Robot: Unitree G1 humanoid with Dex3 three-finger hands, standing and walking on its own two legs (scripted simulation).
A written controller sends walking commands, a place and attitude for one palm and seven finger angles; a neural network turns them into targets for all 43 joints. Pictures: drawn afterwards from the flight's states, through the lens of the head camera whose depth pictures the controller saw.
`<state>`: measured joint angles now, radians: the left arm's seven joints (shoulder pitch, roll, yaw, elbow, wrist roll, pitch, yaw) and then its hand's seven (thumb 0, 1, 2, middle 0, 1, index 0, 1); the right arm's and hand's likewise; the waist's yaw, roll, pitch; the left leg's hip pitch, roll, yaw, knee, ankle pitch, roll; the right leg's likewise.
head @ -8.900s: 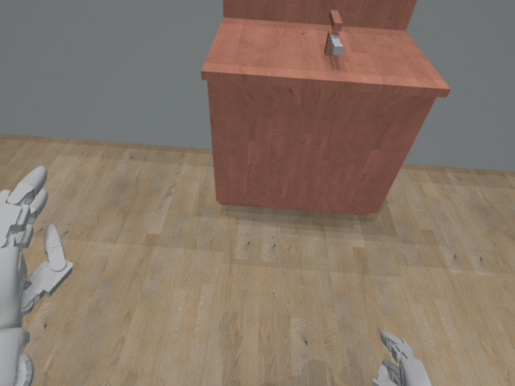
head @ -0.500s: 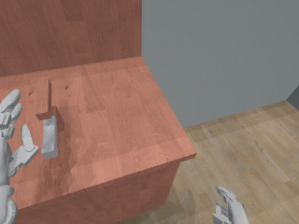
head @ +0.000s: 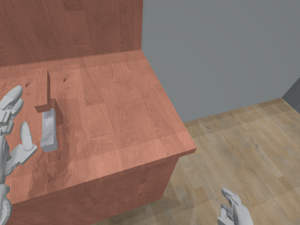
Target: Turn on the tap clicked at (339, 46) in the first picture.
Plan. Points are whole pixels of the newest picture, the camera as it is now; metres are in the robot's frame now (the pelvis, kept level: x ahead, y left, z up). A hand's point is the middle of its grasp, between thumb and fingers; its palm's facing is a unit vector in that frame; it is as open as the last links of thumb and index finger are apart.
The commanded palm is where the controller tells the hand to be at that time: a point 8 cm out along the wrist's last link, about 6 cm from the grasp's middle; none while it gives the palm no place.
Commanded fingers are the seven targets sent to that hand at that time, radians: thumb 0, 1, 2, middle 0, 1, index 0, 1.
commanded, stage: shuffle to correct the standing spot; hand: left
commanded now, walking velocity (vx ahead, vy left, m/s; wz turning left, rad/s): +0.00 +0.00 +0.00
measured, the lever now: (49, 143) +0.27 +0.27 +0.08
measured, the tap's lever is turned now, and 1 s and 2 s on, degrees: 0 0 0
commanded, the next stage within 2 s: come to a stop and stand still in 0.74 s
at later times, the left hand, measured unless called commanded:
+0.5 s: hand (40, 157) +0.20 +0.23 +0.16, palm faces +0.36 -0.84 -0.40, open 7.5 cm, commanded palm +0.14 +0.26 +0.18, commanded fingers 0.00 0.90 0.90 -0.20 -0.30 -0.20 -0.30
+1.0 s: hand (54, 189) +0.15 +0.18 +0.16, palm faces +0.28 -0.85 -0.44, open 7.4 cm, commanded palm +0.09 +0.23 +0.18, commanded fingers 0.00 0.90 0.90 -0.20 -0.30 -0.20 -0.30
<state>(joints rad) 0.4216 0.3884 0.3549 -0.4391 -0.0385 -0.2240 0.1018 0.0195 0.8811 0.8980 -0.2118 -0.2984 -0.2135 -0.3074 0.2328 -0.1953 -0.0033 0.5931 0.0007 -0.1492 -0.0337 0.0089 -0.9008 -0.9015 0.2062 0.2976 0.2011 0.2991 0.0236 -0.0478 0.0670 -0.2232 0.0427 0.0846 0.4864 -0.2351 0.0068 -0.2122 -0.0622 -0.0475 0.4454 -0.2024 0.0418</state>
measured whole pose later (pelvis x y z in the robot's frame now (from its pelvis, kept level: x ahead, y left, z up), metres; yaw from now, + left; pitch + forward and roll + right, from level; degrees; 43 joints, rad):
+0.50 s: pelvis -0.03 -0.02 -0.01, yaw -1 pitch +0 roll -1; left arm 0.40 0.38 0.40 -0.58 -0.05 -0.23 0.08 0.02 0.89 0.90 -0.20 -0.30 -0.21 -0.31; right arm 0.14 -0.16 0.00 0.53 -0.01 -0.15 0.01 0.01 -0.90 -0.90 0.21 0.30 0.20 0.30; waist 0.06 -0.04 0.15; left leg -0.35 0.09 0.07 0.59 -0.24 -0.02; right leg -0.33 -0.02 -0.05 0.54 -0.20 0.01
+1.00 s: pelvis -0.08 -0.05 -0.01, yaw -2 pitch +1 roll -1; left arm 0.52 0.40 0.41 -0.61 -0.05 -0.22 0.09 0.02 0.88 0.90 -0.21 -0.30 -0.21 -0.31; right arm 0.22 -0.20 -0.02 0.62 0.00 -0.15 -0.01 0.01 -0.90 -0.90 0.21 0.30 0.20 0.30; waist 0.00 -0.05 0.11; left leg -0.42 0.01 0.01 0.84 -0.40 -0.01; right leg -0.30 0.00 -0.02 0.54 -0.26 -0.02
